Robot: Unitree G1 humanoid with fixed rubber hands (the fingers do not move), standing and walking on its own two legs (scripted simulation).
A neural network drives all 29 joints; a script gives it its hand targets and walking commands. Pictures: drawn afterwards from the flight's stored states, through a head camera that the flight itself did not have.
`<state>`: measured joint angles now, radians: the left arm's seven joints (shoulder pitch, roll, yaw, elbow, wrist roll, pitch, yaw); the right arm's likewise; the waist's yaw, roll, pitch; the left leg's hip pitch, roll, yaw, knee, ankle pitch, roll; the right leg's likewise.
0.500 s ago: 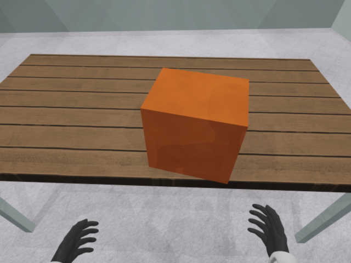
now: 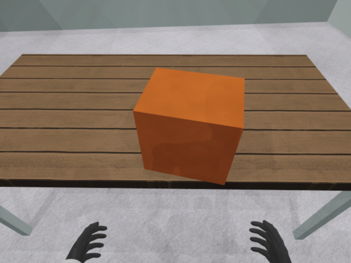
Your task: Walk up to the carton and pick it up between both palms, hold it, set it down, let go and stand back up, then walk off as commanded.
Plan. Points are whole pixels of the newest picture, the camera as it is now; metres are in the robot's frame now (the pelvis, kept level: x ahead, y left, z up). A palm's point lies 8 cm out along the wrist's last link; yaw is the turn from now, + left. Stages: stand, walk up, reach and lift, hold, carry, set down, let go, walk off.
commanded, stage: set down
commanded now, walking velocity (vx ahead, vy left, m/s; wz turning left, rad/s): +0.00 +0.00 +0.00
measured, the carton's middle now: (190, 127) +0.48 -0.01 +0.01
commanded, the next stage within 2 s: let go in 0.26 s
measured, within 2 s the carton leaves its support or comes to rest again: neither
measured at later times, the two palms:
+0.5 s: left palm (82, 257) +0.15 +0.23 -0.07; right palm out of the picture +0.16 -0.22 -0.08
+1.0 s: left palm (71, 260) +0.14 +0.25 -0.07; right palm out of the picture +0.13 -0.25 -0.09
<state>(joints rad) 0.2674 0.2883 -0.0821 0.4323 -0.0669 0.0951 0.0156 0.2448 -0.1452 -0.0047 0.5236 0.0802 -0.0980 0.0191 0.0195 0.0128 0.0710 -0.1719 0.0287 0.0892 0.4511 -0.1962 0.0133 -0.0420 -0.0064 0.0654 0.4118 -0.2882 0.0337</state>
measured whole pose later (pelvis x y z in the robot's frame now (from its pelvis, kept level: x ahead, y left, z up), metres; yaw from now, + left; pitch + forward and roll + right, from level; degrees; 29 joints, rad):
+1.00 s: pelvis +0.01 +0.00 +0.00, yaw +0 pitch -3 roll +0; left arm 0.25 0.27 0.01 0.54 0.04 0.04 0.01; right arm 0.24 -0.26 -0.01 0.68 0.05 -0.06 0.02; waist 0.01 0.01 0.06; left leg -0.20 0.03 0.09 0.45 -0.20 0.01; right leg -0.07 0.00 0.07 0.41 -0.29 0.03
